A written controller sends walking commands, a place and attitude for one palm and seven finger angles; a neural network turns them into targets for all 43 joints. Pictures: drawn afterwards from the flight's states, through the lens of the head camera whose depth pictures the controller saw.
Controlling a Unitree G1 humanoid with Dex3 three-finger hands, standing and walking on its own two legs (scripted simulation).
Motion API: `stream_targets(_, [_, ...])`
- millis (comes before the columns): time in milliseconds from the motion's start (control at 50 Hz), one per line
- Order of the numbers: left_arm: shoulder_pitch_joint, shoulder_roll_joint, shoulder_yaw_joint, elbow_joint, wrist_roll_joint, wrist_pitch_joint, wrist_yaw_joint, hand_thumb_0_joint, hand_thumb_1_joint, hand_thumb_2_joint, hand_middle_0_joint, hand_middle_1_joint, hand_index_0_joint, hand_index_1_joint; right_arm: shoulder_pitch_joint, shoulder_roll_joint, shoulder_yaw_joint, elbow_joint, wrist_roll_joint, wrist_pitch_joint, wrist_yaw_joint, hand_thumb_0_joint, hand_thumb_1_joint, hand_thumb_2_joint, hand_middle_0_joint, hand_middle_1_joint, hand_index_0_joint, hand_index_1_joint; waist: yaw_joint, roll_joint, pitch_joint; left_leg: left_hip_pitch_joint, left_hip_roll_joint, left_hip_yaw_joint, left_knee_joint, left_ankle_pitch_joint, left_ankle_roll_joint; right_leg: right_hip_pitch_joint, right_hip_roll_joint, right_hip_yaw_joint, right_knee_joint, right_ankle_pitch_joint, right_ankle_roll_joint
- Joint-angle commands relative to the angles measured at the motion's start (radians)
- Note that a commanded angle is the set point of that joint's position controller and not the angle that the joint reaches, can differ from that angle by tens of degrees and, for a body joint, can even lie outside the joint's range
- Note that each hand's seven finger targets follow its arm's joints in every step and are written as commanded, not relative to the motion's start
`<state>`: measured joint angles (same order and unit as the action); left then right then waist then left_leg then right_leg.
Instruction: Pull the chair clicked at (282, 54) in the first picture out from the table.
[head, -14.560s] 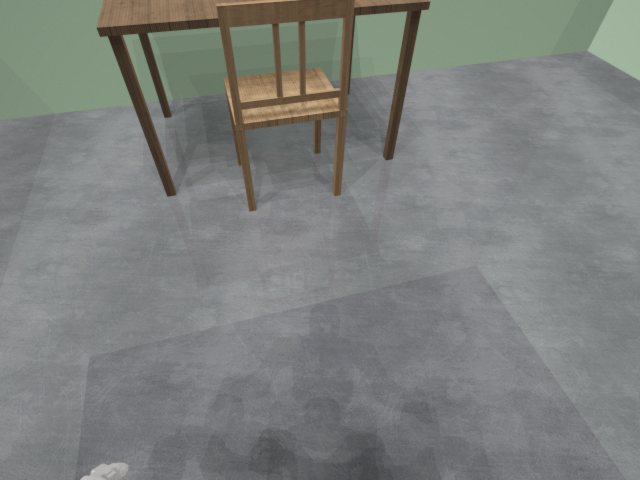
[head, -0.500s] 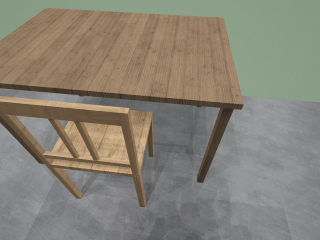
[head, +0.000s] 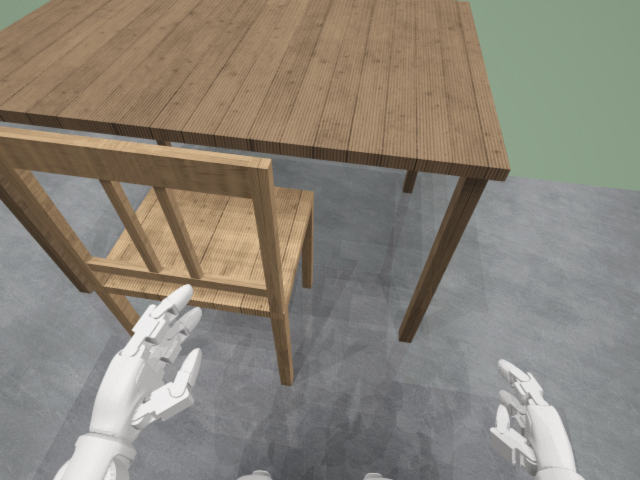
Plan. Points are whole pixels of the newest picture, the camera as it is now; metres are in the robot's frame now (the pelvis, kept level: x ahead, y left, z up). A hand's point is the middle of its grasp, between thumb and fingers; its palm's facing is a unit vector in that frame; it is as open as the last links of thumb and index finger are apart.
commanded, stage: raise the hand toward the chair's back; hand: left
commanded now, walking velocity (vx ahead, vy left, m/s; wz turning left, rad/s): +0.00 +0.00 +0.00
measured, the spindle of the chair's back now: (134, 228) +0.52 +0.35 -0.05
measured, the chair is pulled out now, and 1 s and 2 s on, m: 0.00 0.00 0.00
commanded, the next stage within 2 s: aim the fingers beside a spindle in 1.80 s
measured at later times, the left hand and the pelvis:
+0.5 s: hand (154, 420) +0.19 +0.20 +0.00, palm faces -0.14 -0.99 -0.02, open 12.5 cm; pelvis -0.03 +0.02 -0.04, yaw +1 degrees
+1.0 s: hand (132, 407) +0.21 +0.22 +0.01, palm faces -0.12 -0.99 -0.05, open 16.4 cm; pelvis -0.01 +0.03 -0.03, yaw +1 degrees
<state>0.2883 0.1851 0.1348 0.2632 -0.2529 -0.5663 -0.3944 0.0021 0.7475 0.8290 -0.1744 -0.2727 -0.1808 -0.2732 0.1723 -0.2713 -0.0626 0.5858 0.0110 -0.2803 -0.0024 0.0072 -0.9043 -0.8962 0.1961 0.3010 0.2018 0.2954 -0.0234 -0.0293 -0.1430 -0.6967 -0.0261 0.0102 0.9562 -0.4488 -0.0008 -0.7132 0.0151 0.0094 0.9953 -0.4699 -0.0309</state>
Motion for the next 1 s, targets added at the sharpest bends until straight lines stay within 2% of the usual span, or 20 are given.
stream_targets(0, [0.156,0.141,0.109,-0.187,-0.085,-0.021,-0.116,0.0,0.527,0.74,-0.163,-0.241,-0.163,-0.241,-0.077,-0.115,-0.036,-0.278,0.019,-0.015,0.0,0.0,-0.9,-0.9,0.2,0.3,0.2,0.3,0.085,-0.036,-0.176,-0.144,-0.029,0.026,0.074,0.098,0.012,0.044,-0.037,0.074,-0.053,0.057,0.006])
stream_targets(40, [0.031,0.144,0.084,-0.338,-0.097,0.018,-0.073,0.0,0.48,0.72,-0.158,-0.234,-0.158,-0.234,-0.066,-0.115,-0.027,-0.305,0.019,0.002,-0.011,0.0,-0.9,-0.9,0.2,0.3,0.2,0.3,0.056,0.051,-0.169,-0.134,-0.012,0.002,0.094,0.04,0.021,-0.064,-0.016,0.056,-0.033,-0.052,0.002])
stream_targets(100, [-0.065,0.155,0.038,-0.574,-0.047,0.006,0.021,0.0,0.41,0.69,-0.151,-0.223,-0.151,-0.223,-0.016,-0.102,-0.012,-0.299,0.009,0.016,-0.027,0.0,-0.9,-0.9,0.2,0.3,0.2,0.3,0.011,0.137,-0.201,-0.078,0.015,-0.032,0.114,0.064,0.035,-0.112,0.001,0.028,-0.006,0.007,-0.006])
stream_targets(120, [-0.132,0.166,0.014,-0.649,-0.034,0.001,0.034,0.0,0.387,0.68,-0.149,-0.219,-0.149,-0.219,-0.006,-0.11,-0.002,-0.294,0.002,0.02,-0.033,0.0,-0.9,-0.9,0.2,0.3,0.2,0.3,-0.012,0.129,-0.201,-0.067,0.024,-0.057,0.118,0.067,0.038,-0.149,0.015,0.004,0.027,0.028,-0.009])
stream_targets(180, [-0.095,0.14,-0.05,-0.615,0.01,0.033,0.053,0.0,0.317,0.65,-0.142,-0.208,-0.142,-0.208,0.003,-0.106,0.012,-0.26,0.004,0.02,-0.044,0.0,-0.9,-0.9,0.2,0.3,0.2,0.3,-0.038,0.171,-0.165,-0.079,0.027,-0.079,0.111,0.01,0.039,-0.202,0.014,-0.025,0.018,-0.015,-0.007])
stream_targets(220, [-0.055,0.152,-0.036,-0.519,0.003,0.088,0.036,0.0,0.27,0.63,-0.137,-0.201,-0.137,-0.201,0.002,-0.112,0.021,-0.247,0.01,0.022,-0.053,0.0,-0.9,-0.9,0.2,0.3,0.2,0.3,-0.033,0.13,-0.138,-0.118,0.026,-0.092,0.099,-0.026,0.038,-0.201,0.025,-0.038,0.013,-0.042,-0.007])
stream_targets(300, [0.005,0.192,0.033,-0.479,-0.008,0.206,0.027,0.0,0.177,0.59,-0.128,-0.186,-0.128,-0.186,-0.008,-0.101,0.026,-0.256,0.025,0.034,-0.059,0.0,-0.9,-0.9,0.2,0.3,0.2,0.3,0.006,0.086,-0.215,-0.124,0.017,-0.086,0.055,-0.035,0.034,-0.108,0.012,-0.042,-0.026,-0.068,0.002])
stream_targets(320, [0.024,0.213,0.069,-0.443,-0.02,0.231,0.024,0.0,0.153,0.58,-0.125,-0.183,-0.125,-0.183,-0.021,-0.097,0.028,-0.257,0.026,0.036,-0.061,0.0,-0.9,-0.9,0.2,0.3,0.2,0.3,0.028,0.096,-0.212,-0.12,0.017,-0.089,0.045,-0.024,0.031,-0.097,0.017,-0.047,-0.022,-0.064,-0.005])
stream_targets(360, [0.024,0.2,0.079,-0.501,-0.038,0.241,0.034,0.0,0.107,0.56,-0.121,-0.175,-0.121,-0.175,-0.024,-0.085,0.031,-0.264,0.024,0.034,-0.06,0.0,-0.9,-0.9,0.2,0.3,0.2,0.3,0.034,0.084,-0.26,-0.094,0.014,-0.087,0.032,0.015,0.03,-0.065,0.012,-0.055,-0.024,-0.033,-0.001])
stream_targets(420, [0.039,0.196,0.098,-0.475,-0.052,0.22,0.055,0.0,0.037,0.53,-0.114,-0.164,-0.114,-0.164,-0.03,-0.078,0.031,-0.254,0.018,0.029,-0.06,0.0,-0.9,-0.9,0.2,0.3,0.2,0.3,0.036,0.032,-0.223,-0.118,0.017,-0.087,0.039,0.029,0.026,-0.072,0.016,-0.061,-0.02,-0.036,-0.002])
stream_targets(460, [0.034,0.186,0.083,-0.489,-0.049,0.186,0.059,0.0,-0.01,0.51,-0.109,-0.157,-0.109,-0.157,-0.016,-0.081,0.029,-0.249,0.017,0.021,-0.056,0.0,-0.9,-0.9,0.2,0.3,0.2,0.3,0.024,0.051,-0.217,-0.116,0.017,-0.083,0.04,0.019,0.026,-0.089,0.012,-0.059,-0.021,-0.045,0.0])
stream_targets(520, [0.029,0.189,0.071,-0.439,-0.043,0.159,0.049,0.0,-0.08,0.48,-0.102,-0.146,-0.102,-0.146,-0.008,-0.094,0.025,-0.242,0.019,0.016,-0.057,0.0,-0.9,-0.9,0.2,0.3,0.2,0.3,0.008,0.019,-0.151,-0.139,0.019,-0.09,0.037,-0.024,0.025,-0.129,0.014,-0.063,-0.02,-0.072,-0.003])
stream_targets(560, [0.033,0.199,0.071,-0.485,-0.04,0.14,0.044,0.0,-0.127,0.46,-0.097,-0.139,-0.097,-0.139,0.004,-0.101,0.022,-0.247,0.02,0.007,-0.055,0.0,-0.9,-0.9,0.2,0.3,0.2,0.3,0.015,0.077,-0.198,-0.102,0.019,-0.091,0.027,-0.007,0.024,-0.125,0.01,-0.065,-0.01,-0.048,-0.005])
stream_targets(600, [0.053,0.197,0.071,-0.506,-0.04,0.136,0.046,0.0,-0.173,0.44,-0.093,-0.131,-0.093,-0.131,0.015,-0.102,0.017,-0.248,0.021,0.004,-0.053,0.0,-0.9,-0.9,0.2,0.3,0.2,0.3,0.011,0.077,-0.223,-0.072,0.021,-0.091,0.025,0.04,0.024,-0.111,0.01,-0.072,-0.008,-0.001,-0.004])
stream_targets(620, [0.045,0.219,0.09,-0.507,-0.044,0.138,0.044,0.0,-0.197,0.43,-0.09,-0.128,-0.09,-0.128,0.013,-0.105,0.016,-0.247,0.019,0.005,-0.054,0.0,-0.9,-0.9,0.2,0.3,0.2,0.3,0.015,0.08,-0.224,-0.072,0.022,-0.095,0.032,0.066,0.024,-0.112,0.015,-0.072,0.003,0.021,-0.007])
stream_targets(700, [0.067,0.208,0.093,-0.527,-0.042,0.138,0.056,0.0,-0.29,0.39,-0.081,-0.113,-0.081,-0.113,0.018,-0.103,0.01,-0.24,0.022,0.013,-0.051,0.0,-0.9,-0.9,0.2,0.3,0.2,0.3,0.01,0.122,-0.217,-0.038,0.024,-0.093,0.024,0.107,0.016,-0.112,0.014,-0.08,-0.003,0.056,-0.004])
stream_targets(820, [0.033,0.223,0.097,-0.505,-0.035,0.154,0.041,0.0,-0.43,0.33,-0.067,-0.091,-0.067,-0.091,0.027,-0.107,0.014,-0.244,0.022,0.03,-0.05,0.0,-0.9,-0.9,0.2,0.3,0.2,0.3,-0.002,0.131,-0.192,-0.019,0.028,-0.105,0.02,0.141,0.013,-0.118,0.026,-0.087,-0.003,0.086,-0.008])
stream_targets(880, [0.022,0.226,0.104,-0.507,-0.04,0.167,0.027,0.0,-0.5,0.3,-0.06,-0.08,-0.06,-0.08,0.029,-0.105,0.018,-0.247,0.023,0.033,-0.05,0.0,-0.9,-0.9,0.2,0.3,0.2,0.3,-0.002,0.136,-0.214,0.001,0.027,-0.101,0.015,0.151,0.012,-0.102,0.022,-0.086,-0.018,0.098,-0.004])
stream_targets(920, [0.008,0.242,0.119,-0.495,-0.042,0.175,0.018,0.0,-0.5,0.3,-0.06,-0.08,-0.06,-0.08,0.028,-0.106,0.022,-0.245,0.022,0.034,-0.05,0.0,-0.9,-0.9,0.2,0.3,0.2,0.3,0.002,0.152,-0.203,-0.001,0.026,-0.102,0.016,0.167,0.011,-0.097,0.027,-0.085,-0.015,0.109,-0.009])
stream_targets(980, [-0.002,0.24,0.13,-0.478,-0.051,0.183,0.005,0.0,-0.5,0.3,-0.06,-0.08,-0.06,-0.08,0.027,-0.105,0.025,-0.245,0.024,0.035,-0.051,0.0,-0.9,-0.9,0.2,0.3,0.2,0.3,0.0,0.122,-0.215,0.001,0.026,-0.099,0.014,0.163,0.012,-0.082,0.026,-0.086,-0.028,0.11,-0.004])
